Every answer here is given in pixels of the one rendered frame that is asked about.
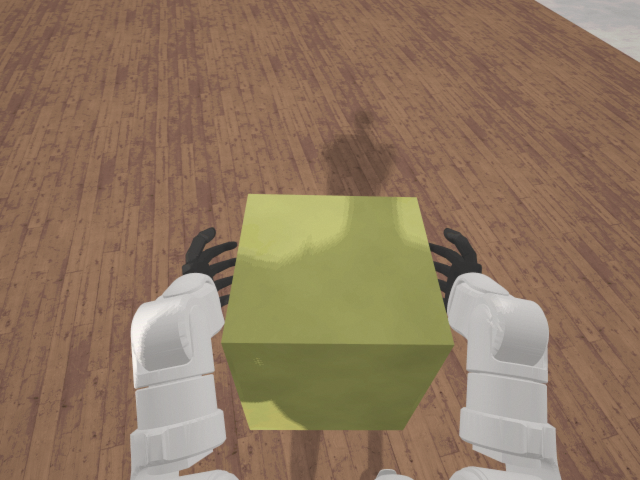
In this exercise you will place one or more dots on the right robot shin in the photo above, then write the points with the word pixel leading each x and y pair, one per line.
pixel 386 472

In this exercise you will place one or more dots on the robot left hand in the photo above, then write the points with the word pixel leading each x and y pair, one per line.
pixel 197 260

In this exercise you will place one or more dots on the carton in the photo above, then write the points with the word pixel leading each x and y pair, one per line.
pixel 335 319

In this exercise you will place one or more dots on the right robot forearm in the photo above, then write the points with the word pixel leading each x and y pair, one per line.
pixel 505 417

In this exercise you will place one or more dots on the robot right hand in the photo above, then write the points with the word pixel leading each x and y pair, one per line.
pixel 467 263

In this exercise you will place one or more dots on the left robot forearm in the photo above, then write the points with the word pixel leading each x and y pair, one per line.
pixel 177 416

